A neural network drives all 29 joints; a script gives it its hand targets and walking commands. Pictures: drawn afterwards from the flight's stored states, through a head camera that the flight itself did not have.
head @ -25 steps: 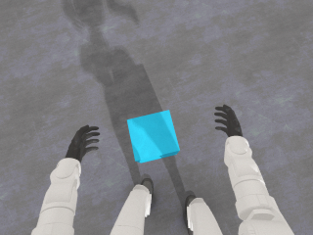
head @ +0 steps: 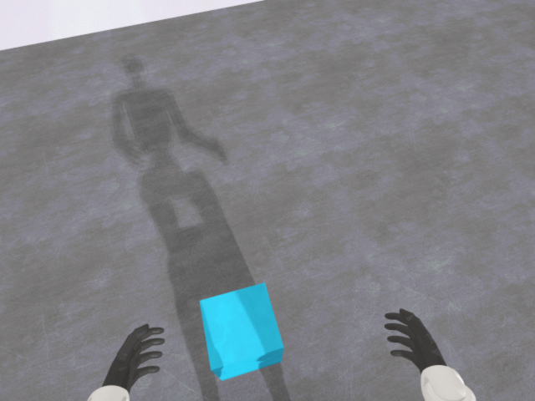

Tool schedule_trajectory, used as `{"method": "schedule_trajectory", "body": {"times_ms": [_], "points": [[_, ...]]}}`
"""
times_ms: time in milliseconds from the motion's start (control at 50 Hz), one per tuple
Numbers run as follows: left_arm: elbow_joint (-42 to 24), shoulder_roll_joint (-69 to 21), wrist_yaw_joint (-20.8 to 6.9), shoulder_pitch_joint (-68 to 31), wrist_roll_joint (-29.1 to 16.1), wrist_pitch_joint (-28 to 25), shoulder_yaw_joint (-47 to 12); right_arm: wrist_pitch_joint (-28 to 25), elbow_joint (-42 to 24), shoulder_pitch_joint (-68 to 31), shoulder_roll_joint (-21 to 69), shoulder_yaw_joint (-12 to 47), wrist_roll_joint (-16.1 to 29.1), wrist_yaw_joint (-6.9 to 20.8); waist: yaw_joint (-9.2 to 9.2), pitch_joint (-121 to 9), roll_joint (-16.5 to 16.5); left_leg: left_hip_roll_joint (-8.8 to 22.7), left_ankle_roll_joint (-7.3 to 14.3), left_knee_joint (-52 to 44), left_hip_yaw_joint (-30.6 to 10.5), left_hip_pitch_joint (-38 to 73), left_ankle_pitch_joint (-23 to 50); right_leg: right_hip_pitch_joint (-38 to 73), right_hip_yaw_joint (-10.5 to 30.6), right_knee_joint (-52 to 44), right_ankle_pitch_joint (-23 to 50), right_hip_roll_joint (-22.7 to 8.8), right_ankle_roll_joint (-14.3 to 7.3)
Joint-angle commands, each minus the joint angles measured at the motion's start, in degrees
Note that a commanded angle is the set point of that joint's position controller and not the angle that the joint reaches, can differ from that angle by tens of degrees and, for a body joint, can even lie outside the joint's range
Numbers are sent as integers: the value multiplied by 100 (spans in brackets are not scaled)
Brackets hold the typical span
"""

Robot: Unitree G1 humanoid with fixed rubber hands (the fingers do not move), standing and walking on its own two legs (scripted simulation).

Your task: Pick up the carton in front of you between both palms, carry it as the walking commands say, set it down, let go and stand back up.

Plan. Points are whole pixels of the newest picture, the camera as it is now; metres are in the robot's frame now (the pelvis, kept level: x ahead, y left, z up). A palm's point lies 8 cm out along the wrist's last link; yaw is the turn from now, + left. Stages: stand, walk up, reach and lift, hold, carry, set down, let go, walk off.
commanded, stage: let go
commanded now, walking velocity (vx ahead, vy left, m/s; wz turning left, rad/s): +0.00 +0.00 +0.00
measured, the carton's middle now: (242, 333) +0.36 +0.10 -0.65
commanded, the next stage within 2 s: stand in 0.48 s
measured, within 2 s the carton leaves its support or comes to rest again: neither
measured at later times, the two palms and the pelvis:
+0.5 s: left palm (101, 394) +0.15 +0.26 -0.07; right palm (433, 388) +0.15 -0.22 -0.07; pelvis -0.01 +0.01 +0.00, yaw +0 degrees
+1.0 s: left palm out of the picture +0.13 +0.31 -0.11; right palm out of the picture +0.11 -0.26 -0.08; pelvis +0.00 +0.03 +0.00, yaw -2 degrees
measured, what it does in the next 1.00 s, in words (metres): stands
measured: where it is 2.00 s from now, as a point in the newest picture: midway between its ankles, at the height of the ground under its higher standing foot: outside the picture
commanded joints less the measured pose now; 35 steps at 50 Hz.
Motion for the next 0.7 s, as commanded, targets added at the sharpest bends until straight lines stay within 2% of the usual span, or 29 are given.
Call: {"method": "schedule_trajectory", "body": {"times_ms": [0, 140, 160, 200, 340, 460, 480, 500, 520, 560, 580, 680], "points": [[-359, 603, 31, 106, 57, -33, 230, -6, -656, 108, -447, 2, 108, 101, -21, -816, -240, -392, 56, 46, 394, 1669, 1963, -152, -163, -555, 2536, 138, 280], [-348, 661, 55, 58, 144, 182, 304, 224, -829, 107, -516, 85, 200, 241, -37, -303, -161, -442, 80, -15, 436, 1879, 1646, -249, -143, -695, 2335, 74, 259], [-588, 843, 191, 6, 234, 468, 300, 73, -615, 351, -374, 115, 321, 122, -107, -582, -71, -569, 66, 104, 473, 1613, 1464, 17, -111, -454, 2963, 49, 257], [-592, 774, 282, 71, 207, 580, 258, 58, -645, 239, -486, 154, 279, 76, -50, -532, -200, -567, 69, 128, 445, 1452, 1367, 68, -112, -328, 3115, 51, 287], [-743, 714, 360, -35, 185, 798, 196, 200, -578, 261, -603, 16, 138, 56, -146, -319, -185, -486, 39, 148, 410, 1619, 1221, -246, -236, -391, 2297, 165, 212], [-824, 694, 353, -156, 178, 946, 149, 302, -567, 229, -624, -35, 134, 104, -176, -113, -48, -395, 42, 81, 381, 1763, 883, -368, -338, -484, 1395, 214, 124], [-12, 1306, 541, -237, 322, 539, 328, 194, 266, 262, -1404, -216, -172, -70, -166, -27, -765, 164, 50, 281, 132, 863, 414, -567, -98, -440, 371, -106, 203], [55, 1314, 582, -192, 358, 334, 304, 130, 312, 335, -1421, -231, -212, -129, -242, -27, -650, 167, 112, 222, 60, 785, -54, -559, 80, -499, -155, -174, 119], [120, 1239, 566, -217, 380, 206, 277, 73, 423, 230, -1376, -190, -226, -139, -264, 12, -387, 181, 142, 119, -6, 598, -520, -647, 167, -508, -551, -181, 78], [260, 1190, 516, -189, 374, 53, 288, -20, 556, 51, -1362, -160, -197, -142, -235, 15, 65, 262, 201, -72, -186, 258, -1014, -482, 154, -322, -540, -144, 33], [366, 1199, 479, -164, 361, 1, 279, -46, 624, -55, -1381, -157, -168, -125, -193, -81, 219, 302, 216, -132, -245, 172, -1025, -313, 126, -209, -323, -129, 36], [808, 1350, 492, -13, 340, -151, 259, -105, 941, -95, -1510, -172, -121, -136, -174, -331, 274, 396, 266, 27, -309, 337, -98, -38, 163, -90, 481, -181, 27]]}}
